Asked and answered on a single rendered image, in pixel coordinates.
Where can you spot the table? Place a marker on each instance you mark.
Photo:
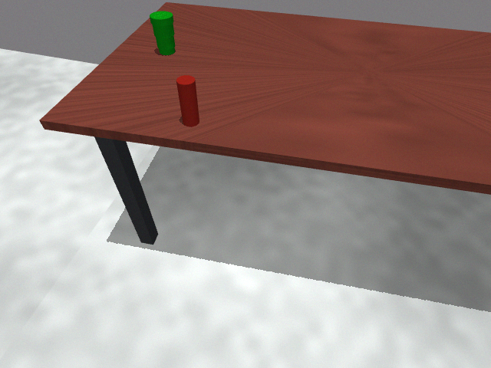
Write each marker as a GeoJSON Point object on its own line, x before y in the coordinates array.
{"type": "Point", "coordinates": [400, 102]}

